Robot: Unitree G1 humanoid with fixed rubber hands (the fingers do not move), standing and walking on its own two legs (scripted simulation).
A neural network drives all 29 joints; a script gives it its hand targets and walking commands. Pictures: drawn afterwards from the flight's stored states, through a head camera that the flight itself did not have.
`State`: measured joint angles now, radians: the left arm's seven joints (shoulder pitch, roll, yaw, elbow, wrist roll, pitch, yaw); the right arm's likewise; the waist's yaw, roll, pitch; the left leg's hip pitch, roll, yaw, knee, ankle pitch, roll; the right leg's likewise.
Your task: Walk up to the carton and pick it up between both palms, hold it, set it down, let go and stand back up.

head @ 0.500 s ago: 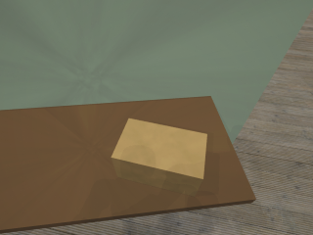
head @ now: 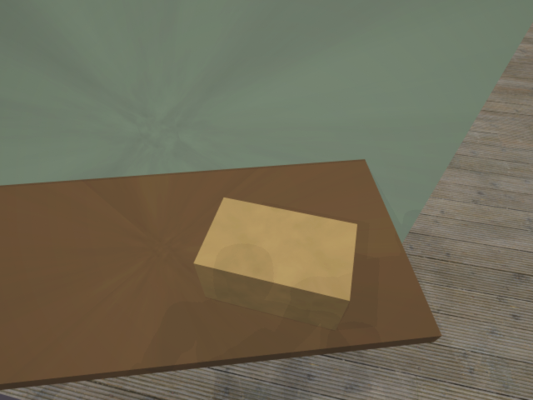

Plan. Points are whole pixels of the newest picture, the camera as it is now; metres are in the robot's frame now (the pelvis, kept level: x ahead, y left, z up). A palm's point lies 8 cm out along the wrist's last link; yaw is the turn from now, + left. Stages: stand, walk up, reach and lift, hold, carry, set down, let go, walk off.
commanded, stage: stand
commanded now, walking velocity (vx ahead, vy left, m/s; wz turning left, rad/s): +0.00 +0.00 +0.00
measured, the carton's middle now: (278, 262) +0.40 +0.00 -0.14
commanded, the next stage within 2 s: none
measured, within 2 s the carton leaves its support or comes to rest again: neither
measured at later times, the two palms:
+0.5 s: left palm out of the picture +0.07 +0.31 -0.11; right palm out of the picture +0.08 -0.32 -0.11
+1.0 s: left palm out of the picture +0.09 +0.31 -0.11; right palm out of the picture +0.07 -0.33 -0.11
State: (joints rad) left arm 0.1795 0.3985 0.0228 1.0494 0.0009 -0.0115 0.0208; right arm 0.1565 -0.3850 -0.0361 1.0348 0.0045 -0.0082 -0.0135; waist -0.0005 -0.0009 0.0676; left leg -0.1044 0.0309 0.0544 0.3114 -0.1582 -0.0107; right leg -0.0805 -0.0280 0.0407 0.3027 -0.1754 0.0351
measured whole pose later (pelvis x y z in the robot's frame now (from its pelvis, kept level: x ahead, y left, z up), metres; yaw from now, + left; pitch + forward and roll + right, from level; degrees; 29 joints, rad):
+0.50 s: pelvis +0.01 -0.01 +0.00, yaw +0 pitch -3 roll +0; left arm 0.16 0.39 0.02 1.06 0.00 -0.02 0.02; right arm 0.16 -0.38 -0.02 1.04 0.00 -0.02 -0.01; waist 0.00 0.00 0.06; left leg -0.09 0.04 0.05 0.31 -0.17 -0.02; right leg -0.07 -0.01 0.04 0.31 -0.19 0.02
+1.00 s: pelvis +0.01 -0.01 +0.00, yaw +0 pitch -2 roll +0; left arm 0.14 0.39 0.02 1.04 -0.01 -0.02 0.02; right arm 0.17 -0.39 -0.03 1.04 0.00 -0.02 -0.01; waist -0.01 0.00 0.07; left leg -0.09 0.05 0.05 0.31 -0.17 -0.02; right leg -0.07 -0.01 0.04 0.31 -0.19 0.02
